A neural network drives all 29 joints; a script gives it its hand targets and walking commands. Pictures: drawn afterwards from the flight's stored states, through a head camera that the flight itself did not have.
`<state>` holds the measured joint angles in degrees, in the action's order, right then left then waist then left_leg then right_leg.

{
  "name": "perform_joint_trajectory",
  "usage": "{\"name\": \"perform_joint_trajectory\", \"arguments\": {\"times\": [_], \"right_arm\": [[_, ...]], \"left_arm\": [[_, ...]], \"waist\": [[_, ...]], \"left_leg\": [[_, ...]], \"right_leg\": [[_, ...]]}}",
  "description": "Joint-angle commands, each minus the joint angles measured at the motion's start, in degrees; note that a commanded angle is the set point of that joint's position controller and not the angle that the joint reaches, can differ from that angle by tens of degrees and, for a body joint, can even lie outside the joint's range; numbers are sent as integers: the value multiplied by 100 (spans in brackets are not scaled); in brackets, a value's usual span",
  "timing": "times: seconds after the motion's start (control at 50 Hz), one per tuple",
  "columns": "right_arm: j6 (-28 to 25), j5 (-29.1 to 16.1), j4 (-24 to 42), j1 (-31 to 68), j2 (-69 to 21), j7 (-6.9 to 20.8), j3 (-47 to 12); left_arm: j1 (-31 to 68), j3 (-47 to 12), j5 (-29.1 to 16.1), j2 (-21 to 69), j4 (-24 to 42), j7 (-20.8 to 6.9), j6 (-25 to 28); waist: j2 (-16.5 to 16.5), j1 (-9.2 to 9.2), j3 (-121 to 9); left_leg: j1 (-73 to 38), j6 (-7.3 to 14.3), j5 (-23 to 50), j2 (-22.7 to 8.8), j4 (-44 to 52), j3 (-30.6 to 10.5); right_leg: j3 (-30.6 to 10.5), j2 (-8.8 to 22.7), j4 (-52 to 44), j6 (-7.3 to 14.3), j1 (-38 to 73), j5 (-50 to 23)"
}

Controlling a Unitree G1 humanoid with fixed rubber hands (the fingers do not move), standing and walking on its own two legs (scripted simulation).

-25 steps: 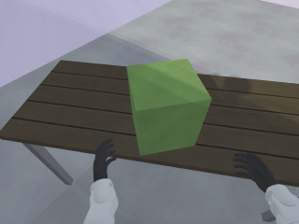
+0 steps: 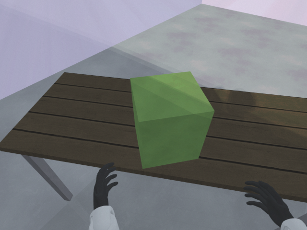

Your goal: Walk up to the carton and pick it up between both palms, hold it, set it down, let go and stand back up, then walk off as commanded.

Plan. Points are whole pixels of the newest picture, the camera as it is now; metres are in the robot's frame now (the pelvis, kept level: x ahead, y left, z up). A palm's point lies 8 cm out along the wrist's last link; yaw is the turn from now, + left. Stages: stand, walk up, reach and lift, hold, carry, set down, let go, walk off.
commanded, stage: set down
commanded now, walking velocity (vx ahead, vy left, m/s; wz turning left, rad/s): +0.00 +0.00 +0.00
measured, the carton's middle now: (166, 120) +0.48 +0.04 +0.00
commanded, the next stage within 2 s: none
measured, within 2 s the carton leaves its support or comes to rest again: neither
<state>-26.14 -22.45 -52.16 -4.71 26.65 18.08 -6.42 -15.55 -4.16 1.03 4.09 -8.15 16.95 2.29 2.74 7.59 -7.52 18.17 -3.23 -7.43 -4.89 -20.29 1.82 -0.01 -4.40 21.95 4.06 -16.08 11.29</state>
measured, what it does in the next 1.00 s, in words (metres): stands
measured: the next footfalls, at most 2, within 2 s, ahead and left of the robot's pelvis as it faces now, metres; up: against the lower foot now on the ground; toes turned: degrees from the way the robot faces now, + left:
none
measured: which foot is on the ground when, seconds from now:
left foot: down 0.00-1.00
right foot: down 0.00-1.00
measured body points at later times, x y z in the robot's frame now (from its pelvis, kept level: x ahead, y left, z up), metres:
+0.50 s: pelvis +0.01 +0.01 +0.00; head +0.00 +0.02 +0.45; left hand +0.19 +0.20 -0.02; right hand +0.23 -0.24 -0.05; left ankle +0.02 +0.16 -0.74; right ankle -0.01 -0.07 -0.74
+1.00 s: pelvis +0.01 +0.01 +0.00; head -0.01 +0.03 +0.45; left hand +0.16 +0.23 -0.05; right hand +0.21 -0.22 -0.07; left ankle +0.02 +0.16 -0.74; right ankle -0.01 -0.07 -0.74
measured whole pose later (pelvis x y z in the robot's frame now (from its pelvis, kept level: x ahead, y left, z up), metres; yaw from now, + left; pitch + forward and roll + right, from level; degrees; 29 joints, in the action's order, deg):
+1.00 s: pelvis +0.01 +0.01 +0.00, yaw +1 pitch +1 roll +0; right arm -21.0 -20.3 -50.0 -10.2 19.1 10.7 -6.4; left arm -19.3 -2.9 1.0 -5.2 -15.5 9.4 0.1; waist 3.2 7.6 -4.7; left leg 12.5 -2.8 -9.2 -3.4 -20.3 1.7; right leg 0.0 -3.0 21.9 3.1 -10.1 13.3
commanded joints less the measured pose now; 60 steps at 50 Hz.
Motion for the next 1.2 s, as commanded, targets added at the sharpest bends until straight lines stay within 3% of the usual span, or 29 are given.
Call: {"name": "perform_joint_trajectory", "arguments": {"times": [0.0,0.22,0.32,0.54,0.86,1.18], "right_arm": [[-300,-546,1547,531,1386,-76,709],[-82,-388,1604,267,1076,-188,666],[-58,-251,1626,101,917,-277,633],[-111,57,1442,-210,704,-454,650],[277,620,1598,-126,262,-727,748],[479,1040,1697,-217,-172,-1032,854]], "left_arm": [[471,-229,177,6,1278,-66,357],[287,-38,195,-220,906,-280,241],[152,60,186,-361,751,-380,243],[-171,123,185,-616,593,-548,337],[184,299,-11,-1073,154,-735,110],[302,436,-199,-1484,42,-943,-97]], "waist": [[688,-739,-173],[696,-682,39],[762,-693,79],[569,-756,9],[413,-776,458],[206,-801,448]], "left_leg": [[-782,269,211,521,-200,-138],[-747,280,179,560,-131,-126],[-714,287,270,596,-123,-106],[-1023,236,650,622,-92,-52],[-1223,299,228,621,-19,10],[-1284,277,224,644,16,10]], "right_leg": [[-693,497,-362,-312,673,-587],[-713,560,-446,-370,861,-580],[-715,576,-421,-414,1024,-912],[-438,470,-331,-387,1109,-1645],[-365,505,-588,-340,661,-442],[-372,546,-635,-357,653,-520]]}}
